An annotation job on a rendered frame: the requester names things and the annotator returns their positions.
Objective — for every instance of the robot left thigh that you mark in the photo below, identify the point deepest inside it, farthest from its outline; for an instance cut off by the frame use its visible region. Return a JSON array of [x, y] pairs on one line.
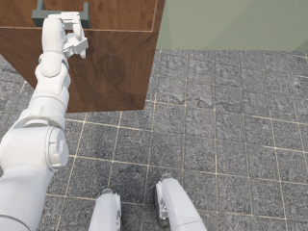
[[106, 211]]

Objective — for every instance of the robot left upper arm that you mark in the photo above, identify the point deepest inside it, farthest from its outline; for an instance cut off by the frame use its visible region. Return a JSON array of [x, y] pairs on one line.
[[29, 158]]

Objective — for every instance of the robot right shin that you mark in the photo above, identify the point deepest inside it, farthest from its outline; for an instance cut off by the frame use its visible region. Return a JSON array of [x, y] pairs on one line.
[[163, 209]]

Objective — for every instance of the cabinet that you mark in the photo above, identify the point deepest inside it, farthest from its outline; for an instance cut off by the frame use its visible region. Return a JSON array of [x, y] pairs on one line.
[[113, 77]]

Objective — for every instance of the handle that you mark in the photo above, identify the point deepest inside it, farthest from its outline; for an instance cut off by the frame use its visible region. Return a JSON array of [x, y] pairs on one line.
[[40, 14]]

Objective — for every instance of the robot left forearm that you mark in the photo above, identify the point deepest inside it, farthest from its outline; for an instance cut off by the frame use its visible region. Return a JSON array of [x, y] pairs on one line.
[[49, 101]]

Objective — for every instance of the drawer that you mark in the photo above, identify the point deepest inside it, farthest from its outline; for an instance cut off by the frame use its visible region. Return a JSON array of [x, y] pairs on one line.
[[131, 15]]

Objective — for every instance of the left robot hand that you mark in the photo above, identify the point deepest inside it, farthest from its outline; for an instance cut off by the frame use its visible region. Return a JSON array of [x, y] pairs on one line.
[[55, 40]]

